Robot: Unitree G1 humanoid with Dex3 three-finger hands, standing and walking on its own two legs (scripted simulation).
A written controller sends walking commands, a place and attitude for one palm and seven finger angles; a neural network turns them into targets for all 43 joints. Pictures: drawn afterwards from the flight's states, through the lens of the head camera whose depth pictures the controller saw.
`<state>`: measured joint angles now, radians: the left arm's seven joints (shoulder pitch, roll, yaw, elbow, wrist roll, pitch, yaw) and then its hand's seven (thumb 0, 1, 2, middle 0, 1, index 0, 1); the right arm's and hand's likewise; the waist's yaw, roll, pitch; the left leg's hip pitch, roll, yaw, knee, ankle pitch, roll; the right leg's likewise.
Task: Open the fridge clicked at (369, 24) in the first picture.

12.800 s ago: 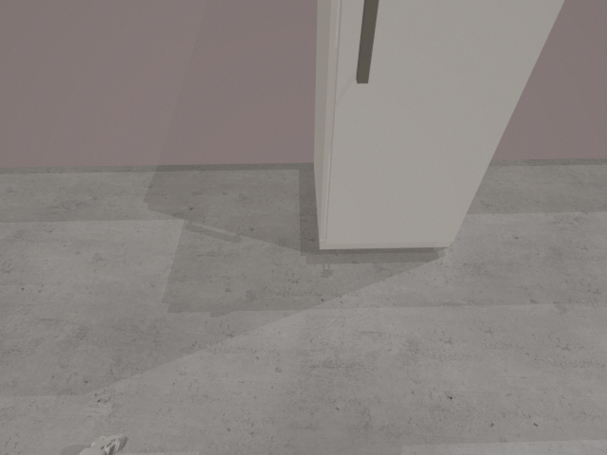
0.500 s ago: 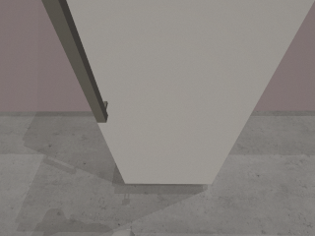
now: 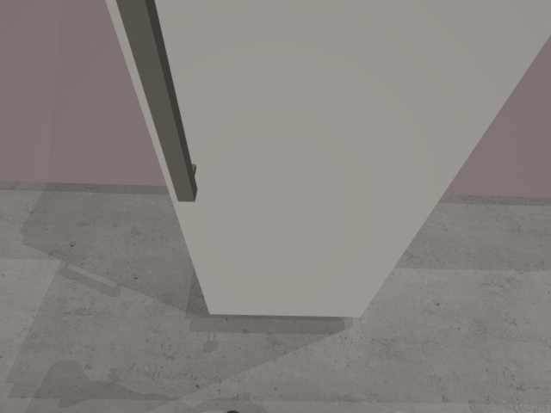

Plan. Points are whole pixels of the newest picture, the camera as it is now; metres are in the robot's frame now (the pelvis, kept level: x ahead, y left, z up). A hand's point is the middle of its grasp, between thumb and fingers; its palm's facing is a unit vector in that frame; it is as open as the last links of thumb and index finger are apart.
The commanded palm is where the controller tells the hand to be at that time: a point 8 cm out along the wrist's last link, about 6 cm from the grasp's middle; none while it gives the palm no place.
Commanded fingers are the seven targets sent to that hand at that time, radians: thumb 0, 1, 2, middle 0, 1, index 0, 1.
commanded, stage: come to a stop and stand still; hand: left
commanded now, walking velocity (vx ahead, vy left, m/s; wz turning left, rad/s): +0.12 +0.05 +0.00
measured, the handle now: (159, 59) +0.45 +0.18 +0.26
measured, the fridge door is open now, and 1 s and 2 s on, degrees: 0 0 0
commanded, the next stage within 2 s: none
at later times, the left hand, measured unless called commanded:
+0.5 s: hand out of the picture -0.07 +0.14 -0.16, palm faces +0.13 -0.97 -0.19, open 7.4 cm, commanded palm none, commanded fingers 0.00 0.90 0.90 -0.20 -0.30 -0.20 -0.30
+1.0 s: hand out of the picture -0.04 +0.24 -0.16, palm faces +0.06 -0.96 -0.28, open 7.4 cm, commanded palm none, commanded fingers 0.00 0.90 0.90 -0.20 -0.30 -0.20 -0.30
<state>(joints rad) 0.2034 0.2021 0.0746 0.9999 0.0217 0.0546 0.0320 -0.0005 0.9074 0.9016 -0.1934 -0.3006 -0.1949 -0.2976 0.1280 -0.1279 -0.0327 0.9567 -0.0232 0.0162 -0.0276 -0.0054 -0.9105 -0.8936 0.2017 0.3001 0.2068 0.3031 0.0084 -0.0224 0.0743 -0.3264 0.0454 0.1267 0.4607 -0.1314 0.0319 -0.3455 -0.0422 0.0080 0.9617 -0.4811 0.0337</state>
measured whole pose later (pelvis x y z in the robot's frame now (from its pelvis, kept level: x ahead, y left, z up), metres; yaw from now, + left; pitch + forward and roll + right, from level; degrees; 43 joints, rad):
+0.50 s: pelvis -0.01 -0.02 +0.01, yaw +2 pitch -1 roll +2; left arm 0.35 0.12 0.04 1.12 0.02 -0.01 0.03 0.00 0.90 0.90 -0.20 -0.30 -0.20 -0.30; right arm 0.25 -0.21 -0.04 1.07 -0.01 0.04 -0.01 0.00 -0.91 -0.89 0.20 0.30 0.20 0.30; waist 0.04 -0.02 0.08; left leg -0.27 0.02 0.09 0.57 -0.30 -0.06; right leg -0.11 -0.08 -0.06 0.45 -0.32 0.02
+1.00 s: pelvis -0.08 +0.03 +0.00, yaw +1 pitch -4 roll -1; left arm 0.33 0.21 0.03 0.92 0.03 0.04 0.02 0.00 0.91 0.90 -0.19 -0.30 -0.20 -0.30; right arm 0.27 -0.21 -0.04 0.92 -0.03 0.03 -0.01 0.00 -0.90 -0.89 0.20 0.30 0.21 0.30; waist 0.00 0.04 -0.04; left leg -0.28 0.00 0.11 0.54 -0.23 0.07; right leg -0.22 -0.06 -0.03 0.62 -0.43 0.00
